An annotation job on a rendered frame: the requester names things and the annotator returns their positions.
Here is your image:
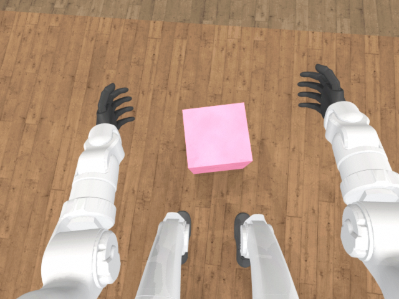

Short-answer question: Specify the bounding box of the robot left foot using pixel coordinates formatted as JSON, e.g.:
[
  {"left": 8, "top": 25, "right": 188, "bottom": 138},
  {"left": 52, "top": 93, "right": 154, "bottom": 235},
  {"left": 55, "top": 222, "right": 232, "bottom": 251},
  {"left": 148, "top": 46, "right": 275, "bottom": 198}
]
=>
[{"left": 177, "top": 211, "right": 191, "bottom": 265}]

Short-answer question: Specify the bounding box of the robot left hand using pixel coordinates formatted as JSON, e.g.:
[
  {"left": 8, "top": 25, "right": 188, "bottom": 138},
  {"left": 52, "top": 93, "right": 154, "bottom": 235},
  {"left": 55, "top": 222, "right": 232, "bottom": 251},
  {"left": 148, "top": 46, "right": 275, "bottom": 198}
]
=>
[{"left": 96, "top": 83, "right": 135, "bottom": 130}]

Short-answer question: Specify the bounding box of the robot left forearm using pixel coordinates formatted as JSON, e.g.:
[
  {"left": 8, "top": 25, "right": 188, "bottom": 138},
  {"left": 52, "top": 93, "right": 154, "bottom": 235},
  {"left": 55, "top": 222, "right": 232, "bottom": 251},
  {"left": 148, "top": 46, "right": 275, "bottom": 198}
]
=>
[{"left": 41, "top": 123, "right": 125, "bottom": 284}]

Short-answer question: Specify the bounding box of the carton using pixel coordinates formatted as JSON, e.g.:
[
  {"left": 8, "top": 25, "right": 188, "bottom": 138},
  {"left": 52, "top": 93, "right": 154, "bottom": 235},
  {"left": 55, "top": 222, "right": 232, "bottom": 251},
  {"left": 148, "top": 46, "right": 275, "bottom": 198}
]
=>
[{"left": 182, "top": 103, "right": 252, "bottom": 174}]

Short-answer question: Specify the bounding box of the robot right hand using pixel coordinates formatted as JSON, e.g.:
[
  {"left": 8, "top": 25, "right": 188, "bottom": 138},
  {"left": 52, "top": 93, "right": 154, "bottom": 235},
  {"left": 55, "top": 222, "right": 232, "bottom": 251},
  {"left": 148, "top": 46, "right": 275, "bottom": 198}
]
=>
[{"left": 297, "top": 64, "right": 345, "bottom": 119}]

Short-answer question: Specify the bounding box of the right robot upper arm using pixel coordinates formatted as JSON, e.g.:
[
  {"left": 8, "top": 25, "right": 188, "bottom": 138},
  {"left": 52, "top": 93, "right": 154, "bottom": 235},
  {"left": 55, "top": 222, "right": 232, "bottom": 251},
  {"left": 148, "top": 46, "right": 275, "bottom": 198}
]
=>
[{"left": 340, "top": 201, "right": 399, "bottom": 299}]

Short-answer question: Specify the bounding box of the left robot upper arm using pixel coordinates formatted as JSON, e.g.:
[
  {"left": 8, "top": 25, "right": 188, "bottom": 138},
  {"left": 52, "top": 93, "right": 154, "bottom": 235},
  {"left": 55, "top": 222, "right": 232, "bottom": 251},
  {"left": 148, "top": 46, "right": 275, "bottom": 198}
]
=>
[{"left": 17, "top": 228, "right": 120, "bottom": 299}]

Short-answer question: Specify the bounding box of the robot left thigh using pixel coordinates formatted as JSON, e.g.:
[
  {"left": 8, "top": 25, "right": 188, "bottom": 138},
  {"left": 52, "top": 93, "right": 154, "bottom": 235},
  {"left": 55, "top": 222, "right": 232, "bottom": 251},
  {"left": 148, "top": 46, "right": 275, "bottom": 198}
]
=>
[{"left": 135, "top": 219, "right": 190, "bottom": 299}]

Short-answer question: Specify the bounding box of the robot right forearm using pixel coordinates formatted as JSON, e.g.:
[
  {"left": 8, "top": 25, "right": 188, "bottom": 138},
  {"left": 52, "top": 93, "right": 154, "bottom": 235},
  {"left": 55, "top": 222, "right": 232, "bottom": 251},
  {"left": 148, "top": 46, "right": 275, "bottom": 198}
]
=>
[{"left": 324, "top": 101, "right": 399, "bottom": 205}]

